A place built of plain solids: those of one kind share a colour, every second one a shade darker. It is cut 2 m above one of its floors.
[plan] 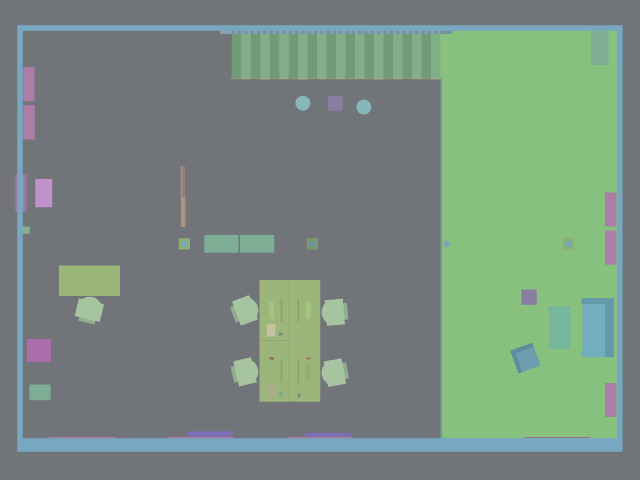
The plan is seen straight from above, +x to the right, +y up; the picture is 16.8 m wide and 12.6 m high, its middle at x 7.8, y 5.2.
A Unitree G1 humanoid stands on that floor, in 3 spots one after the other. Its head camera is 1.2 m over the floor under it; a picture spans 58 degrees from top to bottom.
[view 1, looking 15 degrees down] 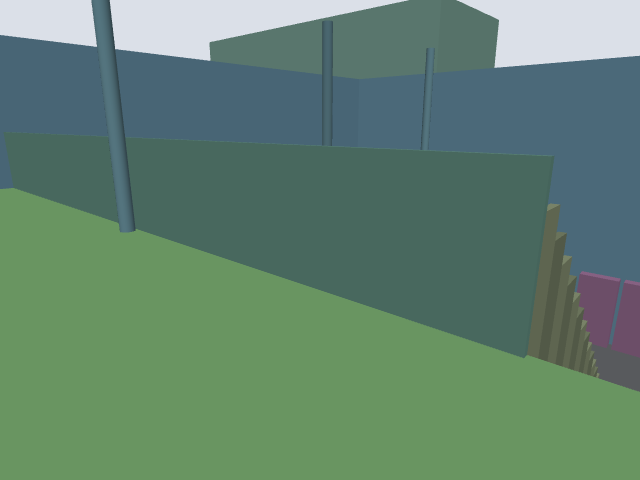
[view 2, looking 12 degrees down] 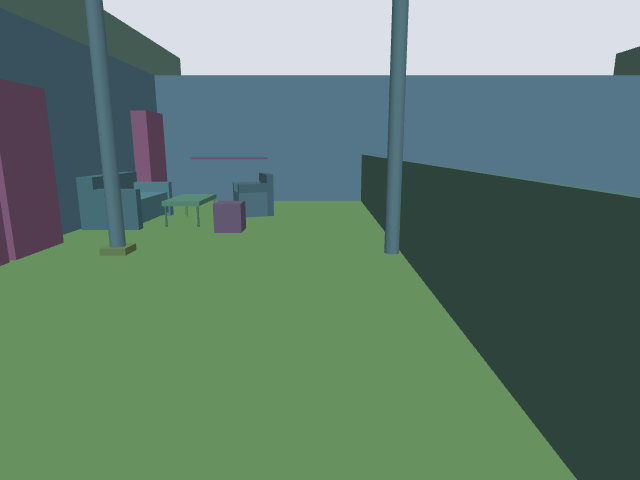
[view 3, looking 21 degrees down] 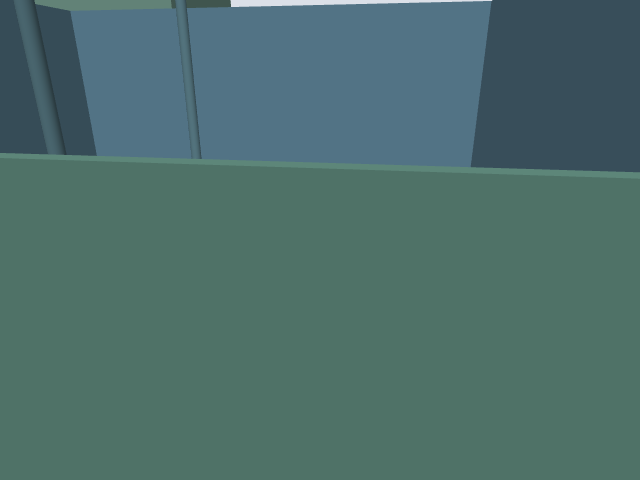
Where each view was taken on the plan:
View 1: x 13.26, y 10.04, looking -138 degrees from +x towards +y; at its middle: gallery_guard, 3.14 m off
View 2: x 11.96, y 10.04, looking -90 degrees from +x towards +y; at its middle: gallery_level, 5.77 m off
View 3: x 11.71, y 8.56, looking -171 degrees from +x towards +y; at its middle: gallery_guard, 0.76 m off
